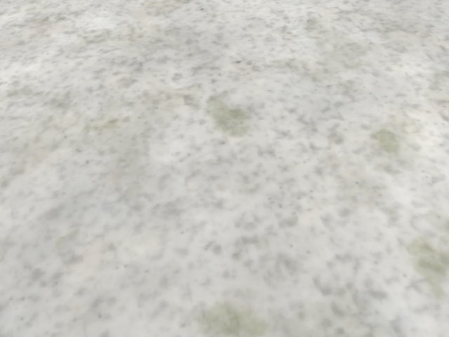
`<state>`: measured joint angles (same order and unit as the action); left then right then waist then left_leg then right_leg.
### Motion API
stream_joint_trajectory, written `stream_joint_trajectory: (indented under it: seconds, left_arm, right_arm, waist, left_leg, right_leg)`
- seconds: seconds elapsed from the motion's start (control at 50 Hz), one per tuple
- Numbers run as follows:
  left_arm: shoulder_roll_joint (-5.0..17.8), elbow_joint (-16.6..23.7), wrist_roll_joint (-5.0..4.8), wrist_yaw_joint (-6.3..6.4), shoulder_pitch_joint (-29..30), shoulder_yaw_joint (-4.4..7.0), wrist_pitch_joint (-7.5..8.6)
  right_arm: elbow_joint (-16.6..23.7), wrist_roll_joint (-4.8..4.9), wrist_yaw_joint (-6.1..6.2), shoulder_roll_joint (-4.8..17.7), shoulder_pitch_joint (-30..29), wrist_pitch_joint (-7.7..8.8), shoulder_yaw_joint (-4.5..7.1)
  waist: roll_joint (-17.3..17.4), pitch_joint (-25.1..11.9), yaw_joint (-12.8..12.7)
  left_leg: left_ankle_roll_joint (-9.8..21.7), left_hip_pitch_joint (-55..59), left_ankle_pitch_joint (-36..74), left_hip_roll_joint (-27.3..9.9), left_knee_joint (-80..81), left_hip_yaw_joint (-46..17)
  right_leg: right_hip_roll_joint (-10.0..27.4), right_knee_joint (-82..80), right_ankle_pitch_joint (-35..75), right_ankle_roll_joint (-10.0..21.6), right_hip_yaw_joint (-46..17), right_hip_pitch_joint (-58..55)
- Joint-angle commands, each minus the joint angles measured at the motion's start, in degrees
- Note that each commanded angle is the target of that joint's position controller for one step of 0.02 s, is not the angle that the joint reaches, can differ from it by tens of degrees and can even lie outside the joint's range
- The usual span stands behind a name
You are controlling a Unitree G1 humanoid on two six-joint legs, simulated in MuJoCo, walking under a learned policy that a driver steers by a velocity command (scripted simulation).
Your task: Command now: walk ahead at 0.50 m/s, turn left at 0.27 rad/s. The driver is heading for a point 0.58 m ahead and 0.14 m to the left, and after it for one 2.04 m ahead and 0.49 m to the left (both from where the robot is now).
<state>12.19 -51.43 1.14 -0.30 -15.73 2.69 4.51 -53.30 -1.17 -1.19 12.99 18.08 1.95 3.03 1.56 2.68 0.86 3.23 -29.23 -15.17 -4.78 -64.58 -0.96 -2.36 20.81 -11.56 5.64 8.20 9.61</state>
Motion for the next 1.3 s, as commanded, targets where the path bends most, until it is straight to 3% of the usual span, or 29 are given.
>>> stream_joint_trajectory:
  seconds: [0.02,0.1,0.24,0.3,0.32,0.34,0.36,0.38,0.4,0.42,0.44,0.46,0.5,0.56,0.68,0.78,0.84,0.86,0.88,0.9,0.92,0.94,0.96,0.98,1.0,1.04,1.1,1.16,1.3]
  left_arm:
    - [5.4,1.0,-0.35,0.39,-3.1,1.11,2.07]
    - [4.3,-0.8,-0.22,0.87,-6.2,0.58,2.13]
    - [6.5,-4.2,0.05,2.33,-11.6,0.59,1.31]
    - [8.9,-4.3,0.32,2.96,-10.2,1.12,0.47]
    - [9.9,-4.1,0.49,2.99,-9.4,1.42,-0.05]
    - [10.6,-3.6,0.35,2.75,-8.7,1.63,-0.48]
    - [10.4,-2.1,0.09,2.33,-7.4,1.56,-0.46]
    - [3.2,1.8,-0.49,0.83,-9.6,0.26,-0.05]
    - [7.8,4.0,-0.20,0.53,-1.7,1.10,0.83]
    - [7.3,5.7,-0.83,0.22,1.7,0.83,1.79]
    - [7.4,5.2,-0.90,0.34,0.9,0.78,2.31]
    - [7.1,4.6,-0.21,0.50,0.1,0.87,1.83]
    - [6.1,4.5,1.45,0.27,-1.9,0.71,-0.55]
    - [5.2,6.4,1.66,-0.27,1.4,0.47,-2.36]
    - [5.2,10.4,1.10,-0.91,13.7,-0.04,-2.47]
    - [5.5,13.1,0.55,-1.48,20.9,-0.60,-1.57]
    - [7.2,12.1,0.27,-1.31,15.7,-0.08,-0.97]
    - [8.3,10.5,0.09,-0.86,10.8,0.48,-0.82]
    - [9.2,7.7,0.03,-0.26,2.5,1.11,-0.53]
    - [11.0,5.2,0.81,0.42,-6.7,1.88,-0.13]
    - [17.7,4.6,2.07,0.67,-13.3,3.60,-0.05]
    - [15.6,3.5,0.06,-0.31,-10.5,3.45,-1.13]
    - [12.7,4.9,-1.03,-0.86,-3.6,2.83,-1.42]
    - [9.5,5.6,-1.00,-1.15,0.0,2.10,-1.37]
    - [8.1,5.2,-0.63,-1.07,0.6,1.62,-1.22]
    - [7.6,3.6,-0.82,-0.70,-0.4,1.30,-0.59]
    - [9.8,2.5,-1.22,-0.49,-3.4,2.06,-0.01]
    - [10.1,1.9,-1.37,-0.32,-6.6,2.33,-0.36]
    - [10.8,1.4,-0.56,0.27,-12.9,2.93,-1.06]
  right_arm:
    - [1.2,-0.25,-0.76,1.7,2.5,-0.98,0.81]
    - [3.8,-0.28,-1.21,1.4,-5.7,-0.84,0.54]
    - [8.4,-0.71,-2.05,0.8,-16.3,-0.49,-0.59]
    - [7.5,-0.77,-1.51,2.3,-11.4,-0.68,0.20]
    - [6.4,-0.79,-1.28,3.4,-6.8,-0.54,0.81]
    - [4.5,-1.05,-0.97,5.0,-0.5,-0.10,1.74]
    - [2.4,-1.78,-0.22,9.3,7.7,0.18,3.47]
    - [3.1,-1.50,0.44,15.7,6.3,-0.14,5.11]
    - [3.1,0.48,0.33,15.3,7.5,-0.68,4.99]
    - [3.0,0.67,0.84,13.7,3.6,-0.82,4.49]
    - [3.2,0.76,0.92,10.5,1.0,-0.65,3.74]
    - [3.6,0.82,1.08,8.8,-1.6,-0.26,3.23]
    - [4.0,1.32,1.20,7.1,-2.9,0.86,2.41]
    - [3.6,1.37,1.05,9.6,-0.2,1.95,2.84]
    - [2.1,1.19,1.03,8.7,7.3,2.05,2.25]
    - [0.9,0.29,1.82,9.0,10.8,2.25,1.67]
    - [1.1,-0.14,2.34,10.6,7.6,2.63,1.79]
    - [1.0,-0.35,2.33,11.1,6.8,2.80,1.86]
    - [0.8,-0.51,2.14,11.3,6.1,2.74,1.84]
    - [1.3,-0.41,2.02,10.4,6.0,2.91,1.47]
    - [2.8,1.48,1.52,5.5,11.8,3.10,0.41]
    - [2.3,0.37,1.30,7.7,12.1,3.29,0.83]
    - [3.4,-0.96,1.23,8.8,7.4,3.25,0.92]
    - [4.5,-1.20,0.83,8.6,2.4,3.59,0.63]
    - [5.4,-1.13,0.49,7.6,0.5,3.58,0.42]
    - [6.0,-1.85,0.17,6.3,1.0,2.27,-0.11]
    - [7.4,-1.78,0.07,5.7,-1.4,1.19,-0.58]
    - [10.7,-1.49,0.06,5.5,-10.3,0.92,-0.98]
    - [15.4,-0.43,-0.16,5.1,-22.3,1.54,-1.87]
  waist:
    - [-5.5,0.3,0.6]
    - [-5.3,2.9,-0.7]
    - [-4.8,4.7,-2.7]
    - [-7.1,0.6,0.4]
    - [-7.4,-2.3,2.4]
    - [-6.5,-6.1,5.3]
    - [-1.9,-10.6,9.5]
    - [12.5,-14.1,4.6]
    - [3.5,-15.3,7.0]
    - [1.3,-7.3,5.0]
    - [-3.0,-3.4,2.3]
    - [-4.7,-1.4,-0.1]
    - [-3.2,-2.2,-2.5]
    - [-1.5,-1.5,-2.4]
    - [1.8,-0.2,2.7]
    - [2.4,1.1,5.2]
    - [3.4,0.7,1.4]
    - [3.8,-1.6,-0.7]
    - [2.3,-5.7,-4.5]
    - [0.2,-11.1,-8.4]
    - [-11.9,-19.2,-7.0]
    - [-14.8,-19.0,-5.0]
    - [-8.6,-8.7,-2.6]
    - [-3.2,-4.1,-2.5]
    - [-2.3,-1.0,-1.4]
    - [-4.3,-0.9,0.8]
    - [-4.8,-1.4,0.8]
    - [-4.6,0.8,-1.4]
    - [-5.5,-0.5,-6.0]
  left_leg:
    - [-0.2,-5.5,6.3,-1.2,0.6,-0.8]
    - [-0.5,-10.9,14.1,-1.0,9.6,0.5]
    - [2.8,-7.7,12.7,2.1,26.3,8.3]
    - [6.4,1.1,4.0,7.3,27.5,11.6]
    - [8.0,6.3,1.2,9.2,28.6,11.8]
    - [9.7,15.2,0.9,10.6,32.3,10.6]
    - [12.9,28.4,-2.5,5.1,37.3,0.9]
    - [22.5,45.6,-1.5,-12.6,41.0,-30.0]
    - [23.2,45.8,-2.1,-14.0,48.1,-40.4]
    - [20.8,39.1,1.2,-13.5,49.7,-31.7]
    - [18.1,31.9,8.2,-11.4,50.7,-26.6]
    - [15.9,26.7,14.1,-8.4,51.2,-21.7]
    - [14.5,21.4,20.9,-4.6,52.0,-16.1]
    - [13.7,18.8,24.3,-1.8,52.8,-13.2]
    - [9.2,26.1,27.2,-0.7,53.0,-12.1]
    - [8.8,33.4,31.9,-3.2,51.1,-12.8]
    - [6.9,34.5,42.5,-5.0,47.8,-10.9]
    - [6.0,34.6,50.7,-4.6,43.1,-9.6]
    - [5.1,34.1,54.8,-2.8,33.5,-7.2]
    - [4.3,26.7,45.4,-0.7,20.7,-5.2]
    - [1.2,9.3,19.0,7.4,-1.9,-0.5]
    - [1.1,-2.0,-12.4,11.8,-10.1,-1.9]
    - [1.5,-6.8,-8.2,7.1,-12.0,-3.8]
    - [1.2,-6.9,-3.9,4.6,-9.0,-3.5]
    - [0.9,-5.6,-2.3,2.8,-5.0,-3.2]
    - [-0.9,-1.5,-1.3,1.3,0.3,-2.5]
    - [-3.4,-2.2,0.4,0.9,5.6,-0.6]
    - [-5.6,-5.8,7.1,0.4,14.8,0.5]
    - [-6.0,-5.4,13.0,3.4,28.1,0.3]
  right_leg:
    - [15.1,-12.9,17.0,2.3,-7.4,-2.2]
    - [14.6,-13.6,19.1,1.7,-2.5,-4.9]
    - [17.1,-9.4,34.2,1.1,3.7,-14.4]
    - [17.7,2.3,57.9,0.5,6.4,-17.4]
    - [17.9,10.3,60.6,0.8,6.6,-17.1]
    - [17.5,21.3,55.7,0.6,6.8,-13.4]
    - [15.6,38.2,39.8,-1.1,7.2,-2.5]
    - [2.7,60.6,-16.6,-4.6,4.7,24.4]
    - [1.1,64.9,-17.1,-4.4,-9.0,32.2]
    - [5.0,61.2,-10.5,-3.8,-10.6,35.2]
    - [6.9,55.6,-6.8,-3.8,-10.1,32.0]
    - [8.1,51.6,-5.9,-4.4,-10.3,28.6]
    - [8.9,46.9,-5.8,-6.2,-10.2,22.9]
    - [8.7,40.5,-2.4,-8.2,-8.4,24.0]
    - [7.9,24.2,10.7,-8.0,-7.1,29.3]
    - [5.5,15.1,11.5,-5.4,-5.9,28.8]
    - [3.4,10.2,6.1,-2.0,-5.4,20.1]
    - [1.4,9.6,3.6,-0.7,-4.6,13.7]
    - [-0.5,6.6,4.0,0.8,-3.5,4.7]
    - [4.2,6.2,2.8,3.1,-8.7,-8.3]
    - [20.0,4.6,-2.5,10.9,-34.9,-24.7]
    - [23.6,-5.1,-3.8,14.1,-53.2,-25.4]
    - [21.7,-5.9,-9.8,13.3,-46.7,-17.2]
    - [19.4,-7.0,-7.4,12.2,-39.3,-10.0]
    - [16.5,-8.3,-2.4,10.7,-34.4,-4.7]
    - [12.5,-9.6,6.1,8.9,-28.6,0.2]
    - [10.7,-10.8,11.4,9.9,-25.2,2.1]
    - [9.3,-12.2,10.8,9.2,-24.8,2.1]
    - [9.0,-5.8,20.3,6.8,-27.0,-5.9]
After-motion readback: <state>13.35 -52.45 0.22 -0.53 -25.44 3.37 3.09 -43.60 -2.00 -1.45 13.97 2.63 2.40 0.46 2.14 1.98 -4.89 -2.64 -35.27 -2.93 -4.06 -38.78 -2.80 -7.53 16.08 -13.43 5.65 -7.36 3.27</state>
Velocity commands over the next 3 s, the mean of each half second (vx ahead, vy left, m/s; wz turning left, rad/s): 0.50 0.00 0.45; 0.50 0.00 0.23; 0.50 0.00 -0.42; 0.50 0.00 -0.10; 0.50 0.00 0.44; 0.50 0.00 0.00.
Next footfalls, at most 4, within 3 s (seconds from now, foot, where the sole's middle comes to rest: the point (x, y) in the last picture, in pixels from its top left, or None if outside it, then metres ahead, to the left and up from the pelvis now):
0.36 left None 0.32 0.12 -0.78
0.90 right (214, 275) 0.68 0.08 -0.78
1.42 left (143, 222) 0.89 0.34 -0.78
1.92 right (201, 164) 1.15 0.14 -0.78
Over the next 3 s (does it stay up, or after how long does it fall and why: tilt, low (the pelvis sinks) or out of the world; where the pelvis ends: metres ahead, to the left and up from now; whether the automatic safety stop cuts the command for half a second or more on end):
stays up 1.56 0.37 -0.02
